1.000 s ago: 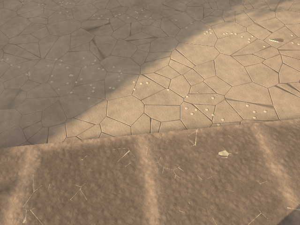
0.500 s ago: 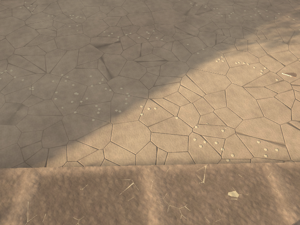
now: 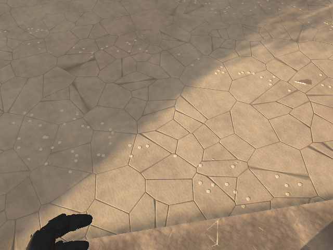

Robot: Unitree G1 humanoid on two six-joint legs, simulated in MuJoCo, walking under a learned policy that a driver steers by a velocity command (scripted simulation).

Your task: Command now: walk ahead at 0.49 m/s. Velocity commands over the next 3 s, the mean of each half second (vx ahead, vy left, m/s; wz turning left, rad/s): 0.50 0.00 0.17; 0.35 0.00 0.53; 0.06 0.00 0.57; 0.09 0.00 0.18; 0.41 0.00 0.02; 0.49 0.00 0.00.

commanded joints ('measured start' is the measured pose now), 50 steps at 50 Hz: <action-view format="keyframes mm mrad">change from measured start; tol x32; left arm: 1 435 274 97 43 12 1 29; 50 161 116 44 32 31 -36 28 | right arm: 1 -31 -111 -12 -90 -33 -5 -13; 20 -398 -44 -2 -232 6 -32 42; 28 11 -296 -115 -191 8 -15 48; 50 -122 -55 -54 -225 -3 46 -64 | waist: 1 245 -42 -342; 50 105 71 -133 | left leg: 1 -347 125 -8 666 647 56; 2 -707 -56 -104 955 -130 11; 23 -777 110 -50 343 477 37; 27 -307 -25 54 249 358 133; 30 194 321 -758 -26 161 356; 38 -351 157 -275 -12 899 266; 50 -332 -31 -340 584 239 62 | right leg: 1 716 -215 258 53 29 -129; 2 974 -404 751 -83 -204 -290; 10 337 -211 241 -340 20 -187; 20 461 -209 -23 -356 85 -107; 26 575 -241 -101 38 681 -37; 27 480 -191 -132 273 626 -4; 29 -165 86 17 901 -547 78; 30 -260 27 134 927 -514 46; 50 313 -52 170 -253 490 108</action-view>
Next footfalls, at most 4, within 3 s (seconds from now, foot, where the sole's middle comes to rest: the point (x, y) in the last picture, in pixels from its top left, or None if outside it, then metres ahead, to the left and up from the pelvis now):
0.54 left None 0.45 0.14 -0.76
1.00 right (146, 187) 0.74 0.05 -0.82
1.54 left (106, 246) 0.48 0.21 -0.76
1.96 right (153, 213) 0.62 0.03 -0.82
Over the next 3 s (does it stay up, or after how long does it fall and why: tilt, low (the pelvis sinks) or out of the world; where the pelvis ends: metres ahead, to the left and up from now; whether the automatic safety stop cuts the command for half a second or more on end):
stays up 0.85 0.50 -0.06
